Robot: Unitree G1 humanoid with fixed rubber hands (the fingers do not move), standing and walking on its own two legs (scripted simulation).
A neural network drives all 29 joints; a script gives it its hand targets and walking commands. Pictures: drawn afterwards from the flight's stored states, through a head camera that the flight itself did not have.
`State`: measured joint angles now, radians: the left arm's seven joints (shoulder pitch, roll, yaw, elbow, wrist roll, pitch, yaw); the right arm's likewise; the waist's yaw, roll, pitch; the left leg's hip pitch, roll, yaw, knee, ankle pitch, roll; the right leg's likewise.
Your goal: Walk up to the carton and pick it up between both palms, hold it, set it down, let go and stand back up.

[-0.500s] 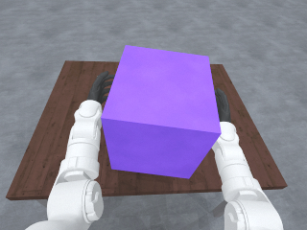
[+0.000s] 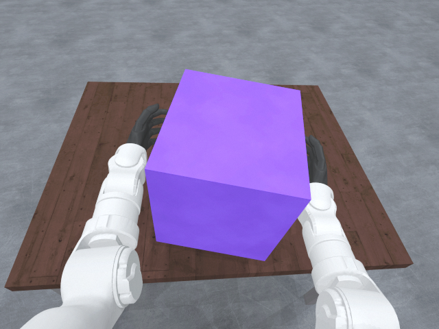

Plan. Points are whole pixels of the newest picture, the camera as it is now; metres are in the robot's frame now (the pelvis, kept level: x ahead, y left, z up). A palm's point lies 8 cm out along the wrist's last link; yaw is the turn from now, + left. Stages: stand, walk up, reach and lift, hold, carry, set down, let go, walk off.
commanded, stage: set down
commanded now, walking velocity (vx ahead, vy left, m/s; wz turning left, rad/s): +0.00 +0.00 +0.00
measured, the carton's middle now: (226, 168) +0.42 -0.05 +0.03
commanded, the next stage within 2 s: none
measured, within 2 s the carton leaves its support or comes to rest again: rests again in 1.60 s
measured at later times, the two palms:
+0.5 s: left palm (148, 146) +0.45 +0.11 +0.08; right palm (310, 188) +0.34 -0.21 +0.04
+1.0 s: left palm (149, 148) +0.47 +0.11 +0.05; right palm (305, 187) +0.35 -0.21 +0.03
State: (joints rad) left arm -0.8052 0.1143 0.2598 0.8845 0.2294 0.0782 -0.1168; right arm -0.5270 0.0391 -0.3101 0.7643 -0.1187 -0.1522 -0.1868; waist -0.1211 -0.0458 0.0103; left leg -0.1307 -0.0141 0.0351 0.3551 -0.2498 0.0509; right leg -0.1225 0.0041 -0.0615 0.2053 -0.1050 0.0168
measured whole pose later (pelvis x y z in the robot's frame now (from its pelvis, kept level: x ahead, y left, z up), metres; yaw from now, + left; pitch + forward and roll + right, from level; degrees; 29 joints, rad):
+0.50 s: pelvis -0.01 +0.00 +0.00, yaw -1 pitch +8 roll -2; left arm -0.98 0.16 0.31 1.22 0.26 -0.09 -0.11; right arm -0.61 0.10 -0.52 0.90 -0.28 -0.26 -0.18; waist -0.13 -0.04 -0.02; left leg -0.27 -0.01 0.05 0.38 -0.23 0.05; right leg -0.26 0.00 -0.06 0.21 -0.08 0.01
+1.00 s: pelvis -0.01 -0.01 -0.01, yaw +0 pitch +15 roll -3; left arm -1.09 0.25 0.30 1.43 0.25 -0.24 -0.13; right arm -0.70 0.11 -0.55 1.05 -0.27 -0.39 -0.22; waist -0.17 -0.05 -0.07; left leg -0.46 0.01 0.03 0.44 -0.24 0.04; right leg -0.43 0.02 -0.09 0.25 -0.08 0.00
